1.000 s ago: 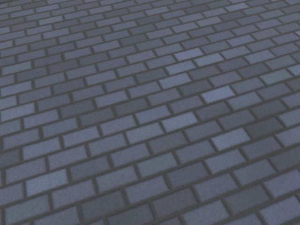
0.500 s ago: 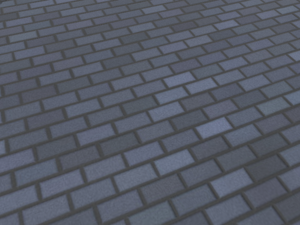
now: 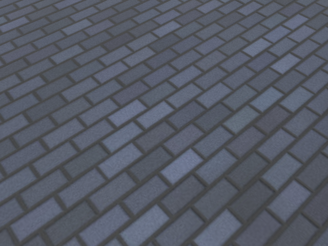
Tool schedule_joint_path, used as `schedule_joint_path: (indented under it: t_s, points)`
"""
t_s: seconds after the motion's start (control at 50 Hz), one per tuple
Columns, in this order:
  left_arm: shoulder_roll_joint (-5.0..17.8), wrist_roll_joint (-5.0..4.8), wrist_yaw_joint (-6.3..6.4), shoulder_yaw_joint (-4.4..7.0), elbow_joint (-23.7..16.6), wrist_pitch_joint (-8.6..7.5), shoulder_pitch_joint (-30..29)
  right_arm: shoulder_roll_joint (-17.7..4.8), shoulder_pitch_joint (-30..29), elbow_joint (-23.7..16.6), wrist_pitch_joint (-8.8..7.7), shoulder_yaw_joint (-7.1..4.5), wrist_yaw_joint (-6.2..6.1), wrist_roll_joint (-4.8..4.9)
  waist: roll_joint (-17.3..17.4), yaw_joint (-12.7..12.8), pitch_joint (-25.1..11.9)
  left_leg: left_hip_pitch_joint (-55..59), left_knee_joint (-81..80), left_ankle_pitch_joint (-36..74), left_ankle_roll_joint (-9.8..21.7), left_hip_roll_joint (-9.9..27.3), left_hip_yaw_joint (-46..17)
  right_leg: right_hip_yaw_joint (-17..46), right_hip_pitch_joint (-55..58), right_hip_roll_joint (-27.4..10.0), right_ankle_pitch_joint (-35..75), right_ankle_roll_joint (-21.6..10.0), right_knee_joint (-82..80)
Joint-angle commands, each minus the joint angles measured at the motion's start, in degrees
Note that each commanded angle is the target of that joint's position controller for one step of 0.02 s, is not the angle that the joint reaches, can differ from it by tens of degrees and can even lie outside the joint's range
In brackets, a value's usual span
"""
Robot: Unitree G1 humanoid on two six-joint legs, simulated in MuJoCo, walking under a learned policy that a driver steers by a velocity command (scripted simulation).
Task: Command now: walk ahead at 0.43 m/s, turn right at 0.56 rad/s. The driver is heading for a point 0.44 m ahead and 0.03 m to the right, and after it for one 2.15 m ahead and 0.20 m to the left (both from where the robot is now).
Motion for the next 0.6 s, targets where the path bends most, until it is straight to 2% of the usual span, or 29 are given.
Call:
schedule_joint_path:
  t_s: [0.02, 0.04, 0.08, 0.14, 0.2, 0.24, 0.26, 0.3, 0.32, 0.34, 0.36, 0.38, 0.4, 0.42, 0.44, 0.46, 0.48, 0.54, 0.6]
  points:
    - [7.0, -0.51, 0.3, 1.1, -2.9, -2.09, 1.6, -4.8, 4.6, -2.6, 1.81, -1.04, 0.09, -0.77, 0.5, -2.4, -2.1, -5.0, -5.2, 1.1, -2.5, 1.5, -0.5, 16.4, 4.0, -16.4, 31.9, -9.3, -10.4]
    - [8.1, -0.33, 0.33, 1.28, -2.9, -2.18, 2.7, -4.8, 3.0, -3.4, 2.05, -1.0, 0.1, -0.63, 0.0, -2.0, -1.8, -5.6, -7.8, 2.7, -3.1, 1.0, 0.3, 15.1, 3.8, -15.5, 38.6, -8.5, -9.2]
    - [8.8, -0.26, 0.28, 1.4, -3.0, -1.69, 4.8, -4.7, -0.3, -5.0, 2.4, -0.78, 0.03, -0.39, -1.9, -0.9, -2.8, -6.2, -12.5, 6.4, -3.6, -0.2, 1.3, 13.2, 4.5, -13.6, 45.9, -6.2, -6.9]
    - [8.7, -0.38, 0.46, 1.37, -3.5, -0.57, 7.1, -5.2, -5.3, -7.4, 2.72, -0.41, -0.16, 0.28, -4.7, 1.5, -4.6, -7.0, -18.7, 11.1, -3.1, -1.9, 1.3, 14.0, 7.9, -12.4, 47.3, -3.0, -4.2]
    - [8.9, -0.01, 0.99, 1.45, -3.9, 0.44, 9.3, -6.1, -9.6, -9.4, 2.64, -0.03, -0.44, 0.7, -5.4, 3.6, -4.8, -8.5, -23.9, 12.7, -2.3, -3.4, 0.4, 17.0, 12.6, -13.2, 46.5, -2.2, -1.5]
    - [9.2, 0.45, 1.34, 1.57, -4.5, 1.02, 9.4, -6.8, -10.7, -10.1, 2.28, 0.12, -0.64, 0.84, -5.7, 4.0, -4.6, -7.8, -27.6, 11.4, -1.6, -4.6, -0.5, 19.1, 14.7, -13.7, 46.5, -2.2, 1.2]
    - [9.4, 0.68, 1.5, 1.67, -5.0, 1.23, 8.8, -7.4, -9.8, -10.1, 2.01, 0.09, -0.79, 0.9, -5.9, 3.6, -4.6, -5.9, -30.0, 10.4, -1.0, -5.2, -1.2, 20.4, 15.0, -13.8, 46.3, -1.8, 3.0]
    - [9.9, 0.84, 1.61, 1.78, -6.5, 1.14, 5.0, -9.0, -3.3, -8.2, 1.38, -0.27, -1.22, 0.87, -6.5, 0.5, -5.7, 3.7, -37.4, 10.0, 1.1, -6.5, -1.1, 20.8, 12.7, -12.9, 46.9, 0.5, 7.5]
    - [10.0, 0.22, 1.43, 1.72, -6.8, 0.77, 3.5, -9.5, 1.0, -6.9, 0.83, -0.51, -1.55, 0.55, -5.8, -2.0, -6.7, 11.0, -43.8, 16.0, 2.3, -6.8, -0.2, 20.2, 10.8, -11.0, 45.6, 2.2, 12.3]
    - [8.4, -0.68, 1.12, 1.12, -8.2, 0.08, 2.8, -11.4, 6.1, -6.3, -0.09, -0.94, -1.98, -0.03, -1.9, -4.3, -10.5, 22.5, -46.2, 32.6, 4.6, 0.2, -5.8, 18.9, 5.3, -7.9, 34.6, 4.2, 21.8]
    - [3.8, -1.2, 1.28, 0.29, -9.2, -0.13, 9.4, -15.1, 6.3, -7.8, 0.03, -1.19, -2.08, 0.24, 10.9, -0.7, -16.7, 34.7, -41.7, 68.8, 11.4, 17.7, -21.6, 11.5, -5.3, 1.2, -16.3, 5.9, 38.3]
    - [6.6, -0.33, 1.89, 0.78, -7.8, 0.83, 15.6, -14.9, 6.5, -7.9, 1.32, -1.61, -1.66, 1.72, 14.3, 1.0, -23.0, 34.0, -43.7, 70.3, 19.2, 23.5, -34.1, 9.9, -9.7, 3.1, -28.9, 6.3, 47.7]
    - [8.4, 1.2, 1.97, 1.09, -5.6, 1.92, 13.7, -10.4, 3.3, -8.9, 1.86, -0.55, -1.26, 2.14, 4.3, 1.6, -17.1, 27.9, -45.3, 59.0, 18.7, 19.9, -29.2, 12.4, -10.8, 0.2, -24.9, 6.7, 51.5]
    - [8.3, 1.62, 1.47, 1.02, -6.1, 2.47, 9.1, -7.2, 0.1, -9.2, 2.15, 0.45, -1.26, 1.95, 1.0, 1.3, -11.2, 22.2, -47.0, 48.9, 16.1, 15.1, -21.6, 11.7, -11.5, -1.1, -21.7, 7.4, 49.4]
    - [7.3, 1.18, 1.02, 0.78, -6.6, 3.1, 7.2, -6.2, -1.8, -9.2, 2.47, 0.96, -1.36, 1.29, 1.9, 1.9, -8.5, 18.8, -49.2, 41.3, 13.6, 11.5, -16.9, 11.5, -11.1, -2.5, -19.8, 8.2, 46.2]
    - [6.5, 0.97, 0.52, 0.45, -6.7, 3.88, 6.6, -6.5, -2.5, -8.9, 2.58, 1.04, -1.53, 0.95, 5.0, 2.2, -7.2, 16.1, -51.1, 36.2, 12.3, 8.8, -13.4, 11.0, -9.5, -3.4, -17.7, 8.9, 42.9]
    - [6.0, 0.87, 0.21, 0.14, -6.2, 4.5, 7.5, -7.4, -2.5, -8.3, 2.71, 0.83, -1.47, 0.55, 6.7, 2.3, -7.1, 14.0, -51.8, 34.4, 11.7, 7.0, -10.9, 9.3, -7.1, -2.6, -16.4, 9.5, 41.5]
    - [4.7, 0.55, 0.13, -0.77, -5.9, 5.26, 6.5, -8.0, -1.7, -7.0, 2.62, 0.82, -1.25, 0.43, 7.0, 2.3, -8.0, 13.0, -53.1, 26.8, 11.4, 6.0, -8.9, 7.4, -3.6, -3.0, -16.9, 9.8, 30.9]
    - [4.2, 0.7, 0.31, -1.75, -5.9, 5.82, 3.0, -9.1, -0.9, -6.1, 3.35, 0.48, -0.92, 0.36, 9.2, 0.7, -7.2, 11.8, -55.6, 10.1, 11.4, 6.1, -10.3, 5.2, -0.4, -4.7, -16.2, 8.8, 20.1]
